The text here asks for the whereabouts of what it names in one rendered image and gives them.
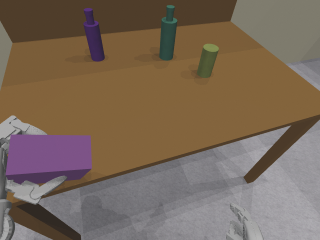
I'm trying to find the left robot forearm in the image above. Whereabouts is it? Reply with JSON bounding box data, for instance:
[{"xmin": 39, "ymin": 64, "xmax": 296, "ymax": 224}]
[{"xmin": 0, "ymin": 199, "xmax": 15, "ymax": 240}]

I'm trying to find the table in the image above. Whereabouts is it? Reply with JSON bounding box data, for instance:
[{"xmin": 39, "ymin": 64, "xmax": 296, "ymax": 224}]
[{"xmin": 0, "ymin": 0, "xmax": 320, "ymax": 240}]

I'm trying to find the sponge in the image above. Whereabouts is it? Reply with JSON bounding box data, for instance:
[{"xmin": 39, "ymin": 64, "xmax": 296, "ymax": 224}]
[{"xmin": 5, "ymin": 134, "xmax": 92, "ymax": 185}]

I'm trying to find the right robot hand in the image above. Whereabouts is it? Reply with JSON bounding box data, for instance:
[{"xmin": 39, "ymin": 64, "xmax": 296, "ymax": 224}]
[{"xmin": 226, "ymin": 203, "xmax": 264, "ymax": 240}]

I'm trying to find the left robot hand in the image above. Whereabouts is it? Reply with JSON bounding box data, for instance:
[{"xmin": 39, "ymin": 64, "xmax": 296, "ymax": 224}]
[{"xmin": 0, "ymin": 115, "xmax": 68, "ymax": 205}]

